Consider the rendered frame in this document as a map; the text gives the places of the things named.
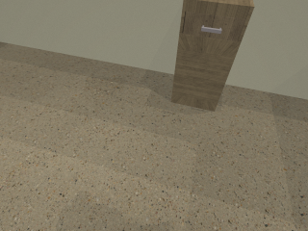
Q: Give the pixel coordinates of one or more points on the cabinet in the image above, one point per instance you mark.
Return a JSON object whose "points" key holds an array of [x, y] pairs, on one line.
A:
{"points": [[203, 64]]}

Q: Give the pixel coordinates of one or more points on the handle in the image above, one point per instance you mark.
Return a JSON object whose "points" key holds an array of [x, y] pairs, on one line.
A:
{"points": [[211, 30]]}

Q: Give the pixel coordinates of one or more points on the drawer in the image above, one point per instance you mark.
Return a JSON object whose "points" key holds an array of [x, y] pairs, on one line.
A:
{"points": [[231, 27]]}

